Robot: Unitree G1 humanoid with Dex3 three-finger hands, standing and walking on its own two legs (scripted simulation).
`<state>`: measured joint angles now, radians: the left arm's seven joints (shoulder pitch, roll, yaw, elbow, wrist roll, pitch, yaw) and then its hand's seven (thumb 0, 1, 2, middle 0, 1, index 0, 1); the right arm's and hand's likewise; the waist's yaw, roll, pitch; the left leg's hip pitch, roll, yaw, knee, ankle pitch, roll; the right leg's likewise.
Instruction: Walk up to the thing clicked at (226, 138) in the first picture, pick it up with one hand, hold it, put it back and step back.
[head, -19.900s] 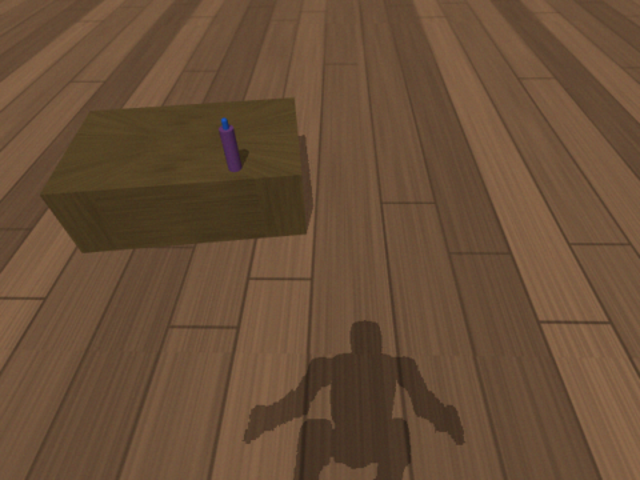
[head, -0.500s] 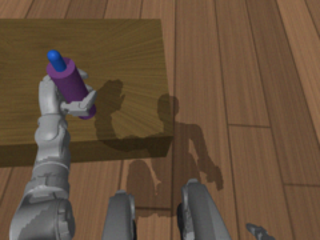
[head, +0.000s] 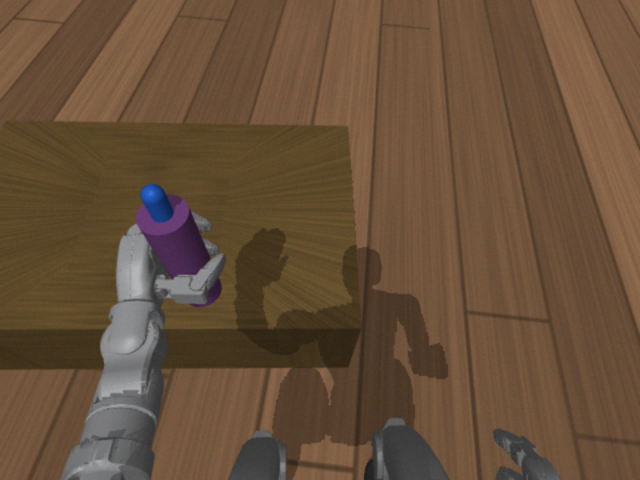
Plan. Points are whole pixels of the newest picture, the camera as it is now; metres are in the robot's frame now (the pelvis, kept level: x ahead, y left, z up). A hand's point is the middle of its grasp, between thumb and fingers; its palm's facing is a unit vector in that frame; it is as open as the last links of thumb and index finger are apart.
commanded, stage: lift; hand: left
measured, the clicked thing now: (181, 248) +0.39 +0.18 +0.06
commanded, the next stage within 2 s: hold in 0.78 s
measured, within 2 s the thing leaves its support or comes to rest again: neither
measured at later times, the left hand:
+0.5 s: hand (183, 248) +0.38 +0.16 +0.08, palm faces +0.06 -1.00 -0.03, open 7.4 cm
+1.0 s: hand (181, 251) +0.36 +0.16 +0.10, palm faces +0.06 -1.00 -0.02, open 7.4 cm
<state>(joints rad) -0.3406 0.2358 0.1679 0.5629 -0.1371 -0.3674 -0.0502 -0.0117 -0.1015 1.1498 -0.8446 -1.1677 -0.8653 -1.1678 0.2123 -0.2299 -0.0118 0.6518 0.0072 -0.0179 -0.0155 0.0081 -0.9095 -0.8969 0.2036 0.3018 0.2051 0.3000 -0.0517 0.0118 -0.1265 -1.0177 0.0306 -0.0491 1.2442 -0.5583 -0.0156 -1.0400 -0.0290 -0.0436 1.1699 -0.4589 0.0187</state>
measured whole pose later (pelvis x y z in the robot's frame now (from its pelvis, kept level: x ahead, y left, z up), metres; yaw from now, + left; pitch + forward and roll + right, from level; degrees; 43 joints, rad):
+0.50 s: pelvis +0.02 +0.00 +0.04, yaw +0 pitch +13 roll -2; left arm -0.21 0.21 0.14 0.47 -0.15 -0.35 -0.05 -0.01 -0.11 1.16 -0.85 -1.17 -0.87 -1.17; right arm 0.24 -0.21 -0.01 0.64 0.01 -0.02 -0.02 0.01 -0.91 -0.90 0.20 0.30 0.20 0.30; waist -0.04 0.01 -0.09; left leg -0.75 0.03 -0.03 1.04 -0.51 -0.01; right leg -0.78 -0.03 -0.04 0.97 -0.42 0.02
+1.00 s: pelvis +0.02 +0.00 +0.06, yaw +0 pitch +9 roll -1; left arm -0.15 0.19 0.13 0.42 -0.16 -0.35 -0.07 -0.01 -0.11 1.16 -0.85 -1.17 -0.87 -1.17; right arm 0.24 -0.22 -0.01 0.64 0.01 -0.03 -0.02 0.01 -0.91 -0.90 0.20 0.30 0.20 0.30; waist -0.03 0.01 -0.06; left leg -0.62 0.03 -0.03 0.93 -0.47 -0.02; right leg -0.65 -0.02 -0.04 0.88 -0.38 0.02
